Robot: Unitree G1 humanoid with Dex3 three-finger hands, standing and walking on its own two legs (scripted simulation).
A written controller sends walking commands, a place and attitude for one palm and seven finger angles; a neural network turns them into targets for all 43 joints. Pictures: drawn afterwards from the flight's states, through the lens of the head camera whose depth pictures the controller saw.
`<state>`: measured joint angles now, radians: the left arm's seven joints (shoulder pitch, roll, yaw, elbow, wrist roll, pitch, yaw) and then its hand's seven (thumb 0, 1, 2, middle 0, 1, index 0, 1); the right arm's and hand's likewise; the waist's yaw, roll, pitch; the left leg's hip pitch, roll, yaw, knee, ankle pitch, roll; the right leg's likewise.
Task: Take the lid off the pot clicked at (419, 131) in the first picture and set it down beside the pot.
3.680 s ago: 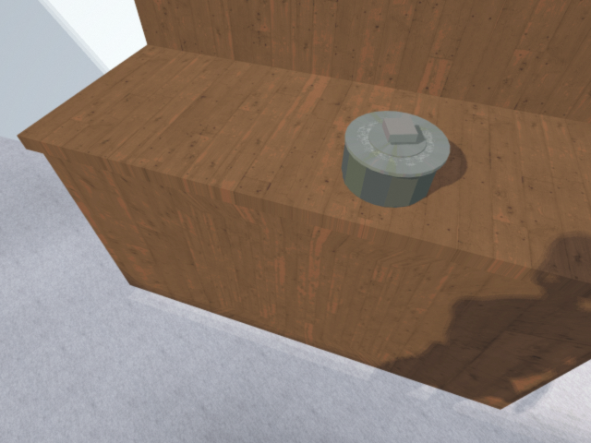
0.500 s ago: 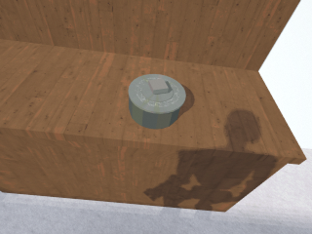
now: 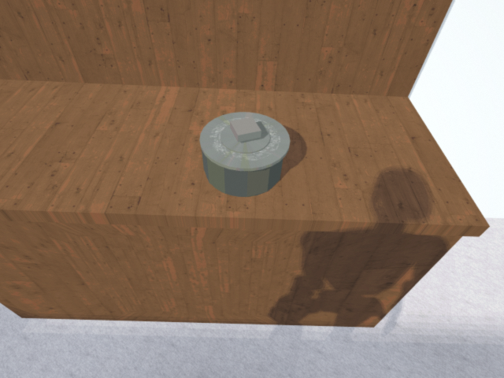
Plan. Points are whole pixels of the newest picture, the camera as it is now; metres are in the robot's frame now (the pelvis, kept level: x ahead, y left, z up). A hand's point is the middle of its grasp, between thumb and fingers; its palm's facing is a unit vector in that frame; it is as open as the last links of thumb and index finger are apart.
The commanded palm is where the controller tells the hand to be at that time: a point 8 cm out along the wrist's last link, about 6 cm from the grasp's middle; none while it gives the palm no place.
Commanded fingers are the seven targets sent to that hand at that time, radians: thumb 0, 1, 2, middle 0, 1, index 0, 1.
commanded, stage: come to a stop and stand still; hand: left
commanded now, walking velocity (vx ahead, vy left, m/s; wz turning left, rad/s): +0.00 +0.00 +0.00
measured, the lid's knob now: (245, 129) +0.59 +0.04 +0.08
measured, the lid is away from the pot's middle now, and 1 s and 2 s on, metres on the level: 0.00 0.00 0.00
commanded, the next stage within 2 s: look again from close up in 1.18 s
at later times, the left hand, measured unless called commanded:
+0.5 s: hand out of the picture -0.04 +0.12 -0.18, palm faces +0.05 -0.99 -0.14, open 7.3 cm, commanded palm none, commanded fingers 0.00 0.90 0.90 -0.20 -0.30 -0.20 -0.30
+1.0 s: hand out of the picture +0.01 +0.12 -0.18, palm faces +0.03 -0.99 -0.15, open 7.3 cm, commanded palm none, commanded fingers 0.00 0.90 0.90 -0.20 -0.30 -0.20 -0.30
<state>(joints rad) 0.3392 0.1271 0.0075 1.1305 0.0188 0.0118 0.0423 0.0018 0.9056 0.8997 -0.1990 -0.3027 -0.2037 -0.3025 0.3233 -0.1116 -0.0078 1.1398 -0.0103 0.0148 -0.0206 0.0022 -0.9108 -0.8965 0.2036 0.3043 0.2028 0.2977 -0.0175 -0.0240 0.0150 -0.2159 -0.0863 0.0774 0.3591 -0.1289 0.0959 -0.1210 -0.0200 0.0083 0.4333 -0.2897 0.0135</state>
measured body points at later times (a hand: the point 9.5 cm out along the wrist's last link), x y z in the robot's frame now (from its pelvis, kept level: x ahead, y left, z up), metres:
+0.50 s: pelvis +0.01 -0.02 +0.00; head +0.01 -0.01 +0.45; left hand -0.04 +0.18 -0.17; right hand +0.00 -0.24 -0.16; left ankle +0.05 +0.05 -0.74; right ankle -0.03 -0.13 -0.74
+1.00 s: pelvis +0.03 -0.03 +0.00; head +0.04 -0.02 +0.45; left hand +0.01 +0.17 -0.17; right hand +0.02 -0.25 -0.16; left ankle +0.05 +0.05 -0.74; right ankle -0.03 -0.13 -0.74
